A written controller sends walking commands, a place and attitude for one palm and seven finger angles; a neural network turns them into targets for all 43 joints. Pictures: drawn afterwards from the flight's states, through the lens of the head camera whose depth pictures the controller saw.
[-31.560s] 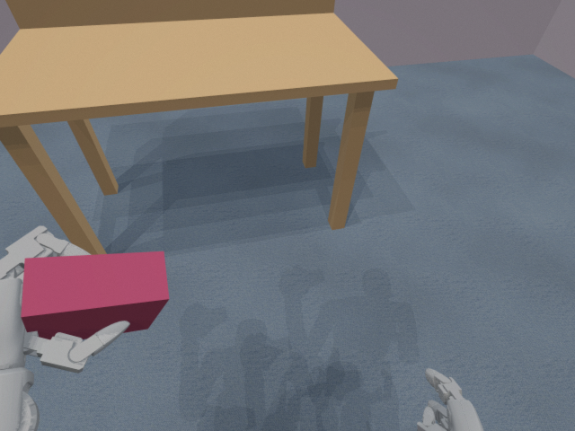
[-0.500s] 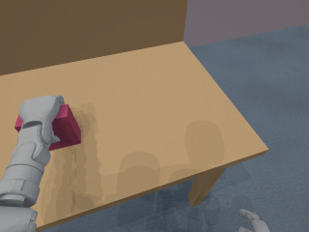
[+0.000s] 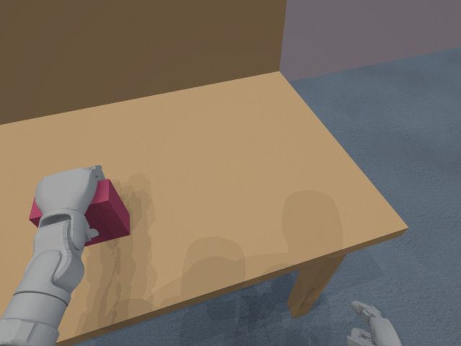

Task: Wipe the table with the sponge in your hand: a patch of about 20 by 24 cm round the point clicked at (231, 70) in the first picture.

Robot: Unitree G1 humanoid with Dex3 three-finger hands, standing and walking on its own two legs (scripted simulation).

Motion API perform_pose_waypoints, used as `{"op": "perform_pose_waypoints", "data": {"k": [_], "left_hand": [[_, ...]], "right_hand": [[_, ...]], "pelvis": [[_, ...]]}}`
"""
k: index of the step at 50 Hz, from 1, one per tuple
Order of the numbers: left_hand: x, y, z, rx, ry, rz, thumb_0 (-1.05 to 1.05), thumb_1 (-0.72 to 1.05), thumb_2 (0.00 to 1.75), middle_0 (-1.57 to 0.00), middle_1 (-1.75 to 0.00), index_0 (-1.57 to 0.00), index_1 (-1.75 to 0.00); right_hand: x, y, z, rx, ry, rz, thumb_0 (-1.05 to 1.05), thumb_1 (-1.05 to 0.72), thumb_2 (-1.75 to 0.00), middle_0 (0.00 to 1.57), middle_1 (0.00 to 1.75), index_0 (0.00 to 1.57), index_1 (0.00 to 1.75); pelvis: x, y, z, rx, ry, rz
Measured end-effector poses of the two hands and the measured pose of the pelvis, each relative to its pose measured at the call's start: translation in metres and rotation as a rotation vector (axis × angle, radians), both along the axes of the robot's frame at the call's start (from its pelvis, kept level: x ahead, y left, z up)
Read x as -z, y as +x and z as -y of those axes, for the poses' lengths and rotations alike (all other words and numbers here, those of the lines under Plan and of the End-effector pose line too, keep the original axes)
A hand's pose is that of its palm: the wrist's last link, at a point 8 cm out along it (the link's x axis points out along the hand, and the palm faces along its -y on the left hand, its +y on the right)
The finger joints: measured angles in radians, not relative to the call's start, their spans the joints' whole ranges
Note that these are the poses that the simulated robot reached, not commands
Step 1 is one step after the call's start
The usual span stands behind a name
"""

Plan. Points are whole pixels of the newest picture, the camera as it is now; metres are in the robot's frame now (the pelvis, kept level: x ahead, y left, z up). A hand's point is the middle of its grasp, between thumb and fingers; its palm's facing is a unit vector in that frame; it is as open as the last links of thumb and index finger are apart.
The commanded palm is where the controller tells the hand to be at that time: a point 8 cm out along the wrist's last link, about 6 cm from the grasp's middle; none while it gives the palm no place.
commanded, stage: wipe back along the first lane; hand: left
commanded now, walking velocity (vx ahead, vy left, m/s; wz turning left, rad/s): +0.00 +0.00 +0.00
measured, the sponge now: (90, 221) +0.31 +0.31 +0.02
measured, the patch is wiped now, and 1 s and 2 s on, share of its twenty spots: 0.95 0.95 0.95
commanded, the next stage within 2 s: lift the sponge slowly off the table in 1.08 s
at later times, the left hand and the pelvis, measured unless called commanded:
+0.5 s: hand (85, 230) +0.27 +0.29 +0.06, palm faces -0.01 -0.05 -1.00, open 9.6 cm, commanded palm +0.23 +0.27 +0.10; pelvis -0.01 -0.01 +0.00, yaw +0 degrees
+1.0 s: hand (89, 257) +0.22 +0.26 +0.07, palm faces +0.04 -0.09 -0.99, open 9.6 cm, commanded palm +0.18 +0.24 +0.10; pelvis -0.01 -0.02 +0.00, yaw -1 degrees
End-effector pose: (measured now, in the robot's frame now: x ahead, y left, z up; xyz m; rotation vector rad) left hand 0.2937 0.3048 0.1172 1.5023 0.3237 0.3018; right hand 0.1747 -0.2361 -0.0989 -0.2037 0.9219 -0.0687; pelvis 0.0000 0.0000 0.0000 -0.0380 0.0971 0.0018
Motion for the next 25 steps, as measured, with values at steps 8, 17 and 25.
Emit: {"op": "perform_pose_waypoints", "data": {"k": [8, 17, 25], "left_hand": [[0.000, -0.017, 0.006, -0.014, -0.004, -0.004, 0.01, -0.47, 1.09, -0.73, -1.43, -0.76, -1.39], [0.000, -0.030, 0.014, -0.020, -0.005, -0.006, 0.01, -0.47, 1.09, -0.73, -1.43, -0.76, -1.40], [0.000, -0.043, 0.025, -0.016, -0.002, -0.002, 0.01, -0.47, 1.09, -0.73, -1.43, -0.76, -1.40]], "right_hand": [[-0.006, 0.011, -0.004, -0.027, 0.000, 0.044, 0.01, -0.91, -0.90, 0.20, 0.30, 0.20, 0.30], [-0.008, 0.016, -0.005, -0.044, 0.013, 0.073, 0.01, -0.91, -0.90, 0.20, 0.30, 0.20, 0.30], [-0.006, 0.018, -0.001, -0.045, 0.022, 0.082, 0.02, -0.91, -0.90, 0.20, 0.30, 0.20, 0.30]], "pelvis": [[-0.001, -0.005, 0.004, -0.001, 0.005, 0.023], [-0.001, -0.007, 0.010, 0.001, 0.008, 0.034], [-0.001, -0.006, 0.014, 0.006, 0.010, 0.038]]}}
